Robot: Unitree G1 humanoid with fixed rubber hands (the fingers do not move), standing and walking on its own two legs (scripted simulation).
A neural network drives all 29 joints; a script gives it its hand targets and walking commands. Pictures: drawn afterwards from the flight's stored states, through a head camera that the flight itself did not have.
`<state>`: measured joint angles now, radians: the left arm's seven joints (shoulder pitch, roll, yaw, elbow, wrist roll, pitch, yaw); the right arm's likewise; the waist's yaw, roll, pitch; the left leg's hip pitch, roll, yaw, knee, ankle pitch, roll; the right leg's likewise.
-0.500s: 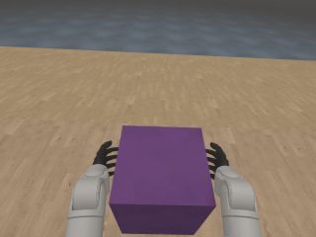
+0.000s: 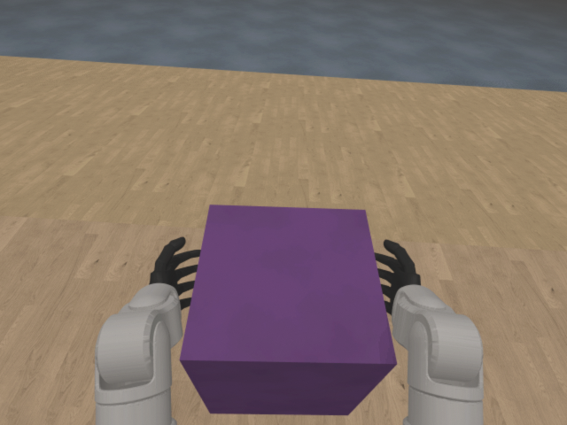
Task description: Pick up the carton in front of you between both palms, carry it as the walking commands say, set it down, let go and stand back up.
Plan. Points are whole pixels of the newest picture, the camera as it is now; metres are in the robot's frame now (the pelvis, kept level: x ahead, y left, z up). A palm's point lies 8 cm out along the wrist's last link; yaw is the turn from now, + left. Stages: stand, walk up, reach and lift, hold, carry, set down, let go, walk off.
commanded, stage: carry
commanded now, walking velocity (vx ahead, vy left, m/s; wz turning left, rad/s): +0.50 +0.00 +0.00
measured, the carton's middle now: (283, 317) +0.28 +0.01 +0.03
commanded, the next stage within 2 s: none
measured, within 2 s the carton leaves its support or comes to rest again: neither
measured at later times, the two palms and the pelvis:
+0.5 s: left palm (225, 162) +0.58 +0.14 +0.07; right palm (374, 167) +0.60 -0.16 +0.06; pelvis +0.33 -0.03 +0.00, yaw +4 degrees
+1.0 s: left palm (230, 76) +0.94 +0.18 +0.09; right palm (342, 82) +0.94 -0.12 +0.09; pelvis +0.67 +0.03 +0.01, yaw -1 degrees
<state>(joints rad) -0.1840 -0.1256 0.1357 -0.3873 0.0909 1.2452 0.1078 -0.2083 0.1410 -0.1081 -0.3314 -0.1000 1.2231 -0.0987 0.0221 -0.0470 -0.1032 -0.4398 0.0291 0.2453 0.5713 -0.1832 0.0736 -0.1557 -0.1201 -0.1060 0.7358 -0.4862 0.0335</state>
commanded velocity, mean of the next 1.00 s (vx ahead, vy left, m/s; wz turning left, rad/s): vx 0.50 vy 0.00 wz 0.00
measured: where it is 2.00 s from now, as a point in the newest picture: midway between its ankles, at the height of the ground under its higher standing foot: (287, 216)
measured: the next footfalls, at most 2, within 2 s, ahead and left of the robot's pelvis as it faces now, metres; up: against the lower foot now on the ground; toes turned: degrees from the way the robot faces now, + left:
right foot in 0.40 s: +0.44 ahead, -0.10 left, +0.00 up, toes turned -10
left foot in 0.88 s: +0.78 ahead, +0.11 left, +0.00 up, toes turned +13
